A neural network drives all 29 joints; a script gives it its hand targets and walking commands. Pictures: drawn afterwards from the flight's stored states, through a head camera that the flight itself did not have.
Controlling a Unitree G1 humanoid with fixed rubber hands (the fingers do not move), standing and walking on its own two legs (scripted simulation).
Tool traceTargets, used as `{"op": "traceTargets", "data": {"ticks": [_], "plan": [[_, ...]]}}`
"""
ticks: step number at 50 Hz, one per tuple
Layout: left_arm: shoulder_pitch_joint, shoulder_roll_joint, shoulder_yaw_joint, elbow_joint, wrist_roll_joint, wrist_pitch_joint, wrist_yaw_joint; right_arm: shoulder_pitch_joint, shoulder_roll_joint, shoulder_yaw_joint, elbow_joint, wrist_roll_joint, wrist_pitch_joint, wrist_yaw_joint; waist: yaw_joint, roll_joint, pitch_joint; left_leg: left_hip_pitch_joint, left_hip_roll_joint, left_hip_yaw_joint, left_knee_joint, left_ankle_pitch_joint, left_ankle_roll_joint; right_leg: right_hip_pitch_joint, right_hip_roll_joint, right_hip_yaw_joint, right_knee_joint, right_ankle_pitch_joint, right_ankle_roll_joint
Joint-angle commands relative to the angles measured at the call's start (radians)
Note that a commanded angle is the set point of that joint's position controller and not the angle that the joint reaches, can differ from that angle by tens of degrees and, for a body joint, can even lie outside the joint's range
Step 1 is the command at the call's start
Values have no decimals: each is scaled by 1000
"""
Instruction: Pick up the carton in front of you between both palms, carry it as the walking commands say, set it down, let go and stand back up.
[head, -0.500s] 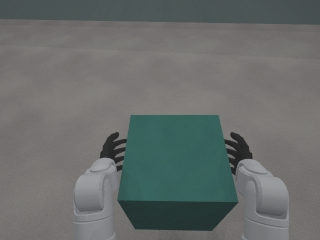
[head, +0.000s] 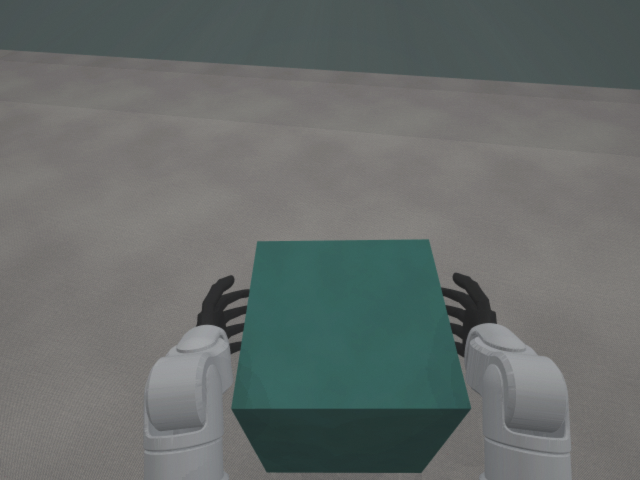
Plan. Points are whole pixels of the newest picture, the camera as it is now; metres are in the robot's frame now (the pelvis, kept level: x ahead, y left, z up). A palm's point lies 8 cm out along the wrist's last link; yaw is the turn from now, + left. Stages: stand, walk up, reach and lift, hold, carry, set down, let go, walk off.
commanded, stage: carry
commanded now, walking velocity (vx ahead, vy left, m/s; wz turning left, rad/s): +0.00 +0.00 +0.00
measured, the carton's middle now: (343, 362) +0.27 +0.00 +0.01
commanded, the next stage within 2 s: hold in 1.08 s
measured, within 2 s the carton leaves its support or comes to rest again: neither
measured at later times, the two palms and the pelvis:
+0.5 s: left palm (209, 387) +0.22 +0.15 +0.06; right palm (481, 388) +0.22 -0.15 +0.06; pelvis -0.04 +0.00 +0.00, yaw +0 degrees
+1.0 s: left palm (208, 394) +0.22 +0.16 +0.04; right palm (471, 395) +0.22 -0.14 +0.04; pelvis -0.07 +0.01 +0.00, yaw +0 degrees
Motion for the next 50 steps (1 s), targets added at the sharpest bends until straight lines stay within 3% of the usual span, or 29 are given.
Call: {"op": "traceTargets", "data": {"ticks": [1,5,16,30,36,40,50], "plan": [[-432,-903,-722,-61,-413,3,-259,-414,899,704,-50,399,2,249,-6,14,-274,51,108,-49,-6,754,1,199,-95,82,24,622,-21],[-415,-911,-726,-35,-400,-8,-263,-404,905,712,-30,394,-7,254,-6,19,-260,42,115,-46,-10,720,9,181,-95,84,24,548,-20],[-424,-894,-722,53,-346,-132,-272,-411,893,706,68,333,-129,262,-3,-4,-199,-34,100,-55,-70,393,25,178,-110,107,-47,429,-20],[-423,-788,-539,277,-176,-368,-263,-405,792,533,283,165,-367,249,-4,-8,-157,-107,97,-76,-121,194,42,145,-107,121,-106,257,-14],[-493,-806,-435,432,-98,-506,-271,-479,815,437,434,95,-503,256,-4,-12,-177,-121,94,-81,-123,158,48,149,-108,120,-113,242,-13],[-531,-859,-424,486,-85,-569,-282,-519,868,428,491,83,-566,266,-5,-12,-204,-115,92,-84,-113,171,51,158,-109,119,-109,256,-12],[-466,-871,-500,412,-131,-513,-284,-449,882,497,423,127,-508,268,-8,-11,-239,-95,93,-79,-70,272,48,161,-114,116,-81,340,-14]]}}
